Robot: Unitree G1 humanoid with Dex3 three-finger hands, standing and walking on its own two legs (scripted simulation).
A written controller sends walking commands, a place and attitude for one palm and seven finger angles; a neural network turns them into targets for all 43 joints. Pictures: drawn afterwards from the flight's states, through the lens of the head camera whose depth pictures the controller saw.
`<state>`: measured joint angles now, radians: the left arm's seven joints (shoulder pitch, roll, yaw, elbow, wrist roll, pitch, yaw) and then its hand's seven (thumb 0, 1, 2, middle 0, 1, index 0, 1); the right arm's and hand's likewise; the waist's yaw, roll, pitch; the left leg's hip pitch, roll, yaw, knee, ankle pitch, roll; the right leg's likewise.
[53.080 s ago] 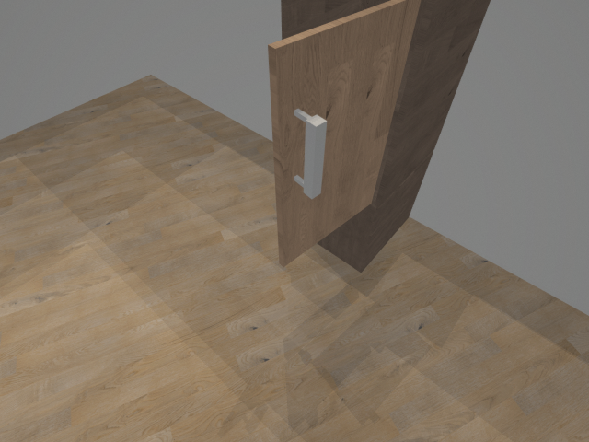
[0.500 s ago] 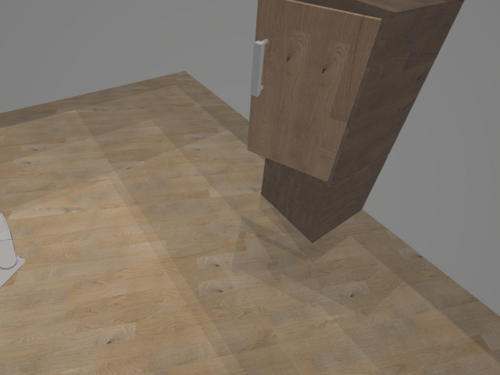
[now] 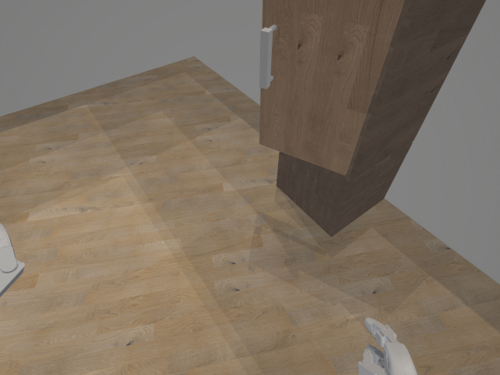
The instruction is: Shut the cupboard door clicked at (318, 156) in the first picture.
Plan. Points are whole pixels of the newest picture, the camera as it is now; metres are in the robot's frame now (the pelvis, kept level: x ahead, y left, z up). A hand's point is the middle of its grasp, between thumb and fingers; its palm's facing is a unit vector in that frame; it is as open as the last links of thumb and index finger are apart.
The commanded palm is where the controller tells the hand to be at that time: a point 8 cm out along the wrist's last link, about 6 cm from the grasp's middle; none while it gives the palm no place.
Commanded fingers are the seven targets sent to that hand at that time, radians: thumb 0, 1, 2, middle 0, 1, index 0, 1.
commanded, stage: stop stepping back and stand still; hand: left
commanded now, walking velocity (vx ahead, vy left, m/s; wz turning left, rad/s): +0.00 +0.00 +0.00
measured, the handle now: (268, 57) +0.98 +0.00 +0.04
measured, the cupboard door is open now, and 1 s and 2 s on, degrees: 24 24 24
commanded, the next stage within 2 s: let the arm hang, fingers relaxed in 0.16 s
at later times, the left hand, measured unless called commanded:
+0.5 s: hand out of the picture +0.09 +0.22 -0.12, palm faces -0.03 -0.96 -0.28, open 7.4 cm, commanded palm none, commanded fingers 0.00 0.90 0.90 -0.20 -0.30 -0.20 -0.30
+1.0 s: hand out of the picture -0.10 +0.23 -0.16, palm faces +0.02 -0.97 -0.24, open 7.3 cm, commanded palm none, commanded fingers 0.00 0.90 0.90 -0.20 -0.30 -0.20 -0.30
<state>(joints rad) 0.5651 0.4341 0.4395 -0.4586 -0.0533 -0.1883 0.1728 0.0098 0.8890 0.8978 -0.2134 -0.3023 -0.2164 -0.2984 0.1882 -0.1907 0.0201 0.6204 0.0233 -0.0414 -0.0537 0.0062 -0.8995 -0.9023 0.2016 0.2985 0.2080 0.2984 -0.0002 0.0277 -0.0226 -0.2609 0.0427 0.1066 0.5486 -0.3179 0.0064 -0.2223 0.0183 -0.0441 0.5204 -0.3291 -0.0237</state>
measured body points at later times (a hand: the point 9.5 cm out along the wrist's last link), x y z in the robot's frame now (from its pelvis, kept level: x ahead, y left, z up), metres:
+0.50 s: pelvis -0.04 +0.03 +0.00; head -0.03 +0.01 +0.45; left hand +0.09 +0.27 -0.10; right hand +0.08 -0.24 -0.13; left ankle -0.02 +0.11 -0.73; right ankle -0.04 -0.10 -0.73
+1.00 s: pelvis -0.05 +0.04 +0.01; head -0.04 +0.03 +0.46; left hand -0.10 +0.28 -0.14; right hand -0.06 -0.19 -0.15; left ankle -0.02 +0.11 -0.73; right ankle -0.04 -0.10 -0.73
